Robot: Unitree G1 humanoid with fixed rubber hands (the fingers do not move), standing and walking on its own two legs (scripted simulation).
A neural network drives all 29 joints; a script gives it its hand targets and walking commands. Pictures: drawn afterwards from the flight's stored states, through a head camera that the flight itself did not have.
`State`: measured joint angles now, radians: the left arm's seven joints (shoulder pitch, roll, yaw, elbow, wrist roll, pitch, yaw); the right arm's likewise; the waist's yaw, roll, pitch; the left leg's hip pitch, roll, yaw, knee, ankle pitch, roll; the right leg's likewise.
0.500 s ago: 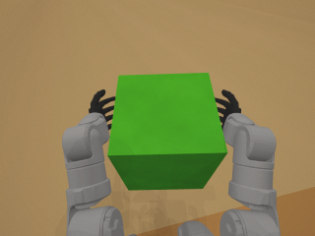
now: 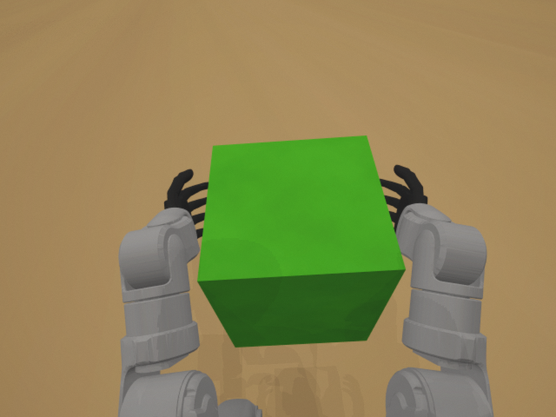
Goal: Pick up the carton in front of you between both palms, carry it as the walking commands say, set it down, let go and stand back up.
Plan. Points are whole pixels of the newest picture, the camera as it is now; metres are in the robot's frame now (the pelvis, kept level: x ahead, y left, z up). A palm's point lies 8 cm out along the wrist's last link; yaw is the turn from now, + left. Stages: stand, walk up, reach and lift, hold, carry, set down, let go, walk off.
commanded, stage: carry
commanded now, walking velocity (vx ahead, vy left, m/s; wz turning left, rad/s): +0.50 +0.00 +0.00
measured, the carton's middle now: (295, 250) +0.34 +0.01 +0.04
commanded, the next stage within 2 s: none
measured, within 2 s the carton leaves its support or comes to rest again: neither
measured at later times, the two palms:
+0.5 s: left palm (209, 119) +0.60 +0.18 +0.08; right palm (369, 124) +0.58 -0.12 +0.09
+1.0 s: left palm (244, 49) +0.84 +0.13 +0.10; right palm (375, 49) +0.85 -0.17 +0.09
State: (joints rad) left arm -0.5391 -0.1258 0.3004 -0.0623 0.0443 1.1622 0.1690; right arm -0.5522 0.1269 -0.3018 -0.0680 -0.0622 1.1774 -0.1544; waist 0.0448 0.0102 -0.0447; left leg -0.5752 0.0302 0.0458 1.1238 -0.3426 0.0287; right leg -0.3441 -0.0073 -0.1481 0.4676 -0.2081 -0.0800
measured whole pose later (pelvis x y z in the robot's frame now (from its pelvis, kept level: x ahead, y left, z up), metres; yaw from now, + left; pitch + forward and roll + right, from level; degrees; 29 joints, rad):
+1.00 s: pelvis +0.60 -0.02 +0.00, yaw +0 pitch +3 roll +1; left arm -0.03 -0.13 0.07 -0.49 0.03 1.21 0.13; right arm -0.03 0.13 -0.05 -0.52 -0.05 1.23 -0.15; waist 0.03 0.03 -0.07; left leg -0.41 0.07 0.09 0.77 -0.41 -0.02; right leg -0.32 -0.04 -0.23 0.36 -0.10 -0.08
